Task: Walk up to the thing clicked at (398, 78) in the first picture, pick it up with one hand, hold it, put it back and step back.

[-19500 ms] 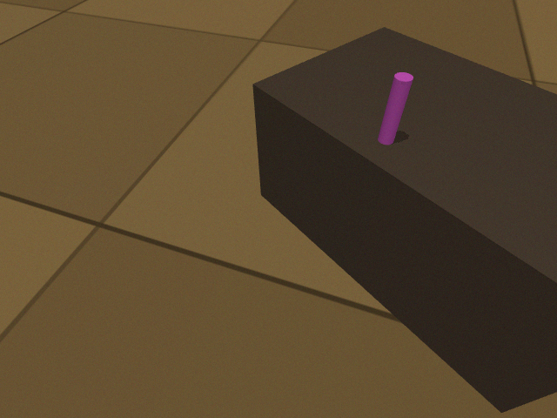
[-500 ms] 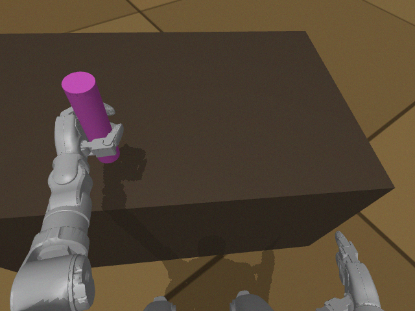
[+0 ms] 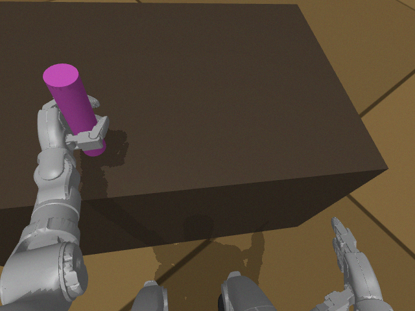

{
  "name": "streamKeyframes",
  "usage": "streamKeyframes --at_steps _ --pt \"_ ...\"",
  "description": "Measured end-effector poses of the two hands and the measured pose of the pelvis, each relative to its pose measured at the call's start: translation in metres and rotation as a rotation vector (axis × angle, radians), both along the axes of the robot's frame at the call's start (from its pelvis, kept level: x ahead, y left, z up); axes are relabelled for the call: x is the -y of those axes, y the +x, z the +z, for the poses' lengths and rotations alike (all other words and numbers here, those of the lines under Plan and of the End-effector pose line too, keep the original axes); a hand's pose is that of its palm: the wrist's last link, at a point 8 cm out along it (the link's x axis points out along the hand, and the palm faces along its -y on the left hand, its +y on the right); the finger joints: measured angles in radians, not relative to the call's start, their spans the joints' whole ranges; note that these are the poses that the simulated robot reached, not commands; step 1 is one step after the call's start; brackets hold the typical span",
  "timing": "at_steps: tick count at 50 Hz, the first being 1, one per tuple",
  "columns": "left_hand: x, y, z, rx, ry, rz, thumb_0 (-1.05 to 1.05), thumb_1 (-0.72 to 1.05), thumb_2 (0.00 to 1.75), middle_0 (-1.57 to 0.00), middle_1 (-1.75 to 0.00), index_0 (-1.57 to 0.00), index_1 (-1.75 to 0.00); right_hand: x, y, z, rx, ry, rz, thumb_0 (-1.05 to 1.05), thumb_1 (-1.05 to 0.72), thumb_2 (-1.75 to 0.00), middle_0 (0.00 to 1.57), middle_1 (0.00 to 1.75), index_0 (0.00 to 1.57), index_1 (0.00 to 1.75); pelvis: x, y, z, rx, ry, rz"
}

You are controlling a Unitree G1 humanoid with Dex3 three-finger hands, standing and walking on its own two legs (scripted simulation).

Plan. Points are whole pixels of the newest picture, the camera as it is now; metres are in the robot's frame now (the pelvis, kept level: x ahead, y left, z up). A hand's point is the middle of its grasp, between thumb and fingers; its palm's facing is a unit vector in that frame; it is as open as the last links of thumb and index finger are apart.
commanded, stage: lower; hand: left
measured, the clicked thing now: (80, 117) +0.47 +0.20 +0.07
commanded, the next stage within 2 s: loosen in 0.98 s
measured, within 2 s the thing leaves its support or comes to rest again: rests again in 0.76 s
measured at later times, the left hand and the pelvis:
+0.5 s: hand (94, 132) +0.48 +0.19 +0.00, palm faces +0.14 -0.99 +0.01, open 6.5 cm; pelvis +0.00 +0.00 -0.03, yaw +0 degrees
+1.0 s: hand (98, 137) +0.48 +0.19 -0.02, palm faces +0.12 -0.99 +0.00, open 6.5 cm; pelvis -0.01 +0.00 -0.04, yaw +0 degrees
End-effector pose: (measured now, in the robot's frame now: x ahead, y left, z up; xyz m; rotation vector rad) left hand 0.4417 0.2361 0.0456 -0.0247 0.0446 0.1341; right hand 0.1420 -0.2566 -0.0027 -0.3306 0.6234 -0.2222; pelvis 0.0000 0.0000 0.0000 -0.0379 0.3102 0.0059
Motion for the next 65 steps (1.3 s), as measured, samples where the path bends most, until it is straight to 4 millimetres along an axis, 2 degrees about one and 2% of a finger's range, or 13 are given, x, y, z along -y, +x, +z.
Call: streamKeyframes --at_steps 19,45,57,61,65 --pt "-0.004 0.01 -0.033 0.003 0.011 0.005 -0.04 -0.03 1.17 -0.94 -1.13 -0.97 -1.14 0.001 -0.003 -0.007 -0.002 -0.038 0.011 -0.01 0.5 -0.06 0.06 0.05 0.06 0.05 0.001 -0.004 -0.022 -0.061 -0.011 0.002" --pt "-0.004 0.014 -0.064 -0.003 0.018 -0.009 -0.04 -0.03 1.17 -0.94 -1.13 -0.97 -1.14 -0.002 -0.005 -0.012 0.001 -0.072 0.025 -0.01 0.5 -0.06 0.06 0.05 0.06 0.05 -0.001 -0.007 -0.039 -0.103 -0.021 0.003" --pt "-0.004 0.013 -0.064 0.022 0.025 -0.01 -0.04 -0.03 1.17 -0.94 -1.13 -0.97 -1.14 -0.003 -0.007 -0.017 0.002 -0.074 0.039 -0.01 0.5 -0.06 0.06 0.05 0.06 0.06 -0.001 -0.011 -0.045 -0.112 -0.024 0.007" --pt "-0.004 0.012 -0.064 0.024 0.021 -0.001 -0.04 -0.04 1.12 -0.95 -1.11 -0.98 -1.12 -0.003 -0.009 -0.016 0.007 -0.076 0.039 -0.01 0.5 -0.06 0.06 0.05 0.06 0.05 -0.001 -0.013 -0.047 -0.112 -0.024 0.006" --pt "-0.004 0.011 -0.066 0.021 0.012 0.004 -0.03 -0.04 0.97 -0.98 -1.06 -1.01 -1.07 -0.003 -0.011 -0.015 0.01 -0.078 0.036 -0.01 0.5 -0.05 0.06 0.05 0.06 0.05 -0.001 -0.014 -0.047 -0.111 -0.024 0.006"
